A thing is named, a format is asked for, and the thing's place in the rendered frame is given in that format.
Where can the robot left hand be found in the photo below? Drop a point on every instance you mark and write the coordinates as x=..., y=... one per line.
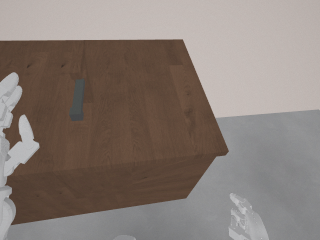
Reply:
x=10, y=94

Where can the tap lever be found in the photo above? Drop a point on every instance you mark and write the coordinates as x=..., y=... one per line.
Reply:
x=76, y=111

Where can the left robot forearm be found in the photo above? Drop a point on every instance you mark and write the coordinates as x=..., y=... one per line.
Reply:
x=7, y=211

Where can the robot right hand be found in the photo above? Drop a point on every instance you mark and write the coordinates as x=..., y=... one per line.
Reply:
x=250, y=225

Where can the counter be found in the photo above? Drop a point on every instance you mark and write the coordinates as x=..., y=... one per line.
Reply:
x=147, y=136

